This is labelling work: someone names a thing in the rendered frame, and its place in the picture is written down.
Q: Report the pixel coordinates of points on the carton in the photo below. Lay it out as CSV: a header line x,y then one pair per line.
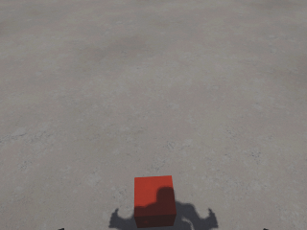
x,y
154,201

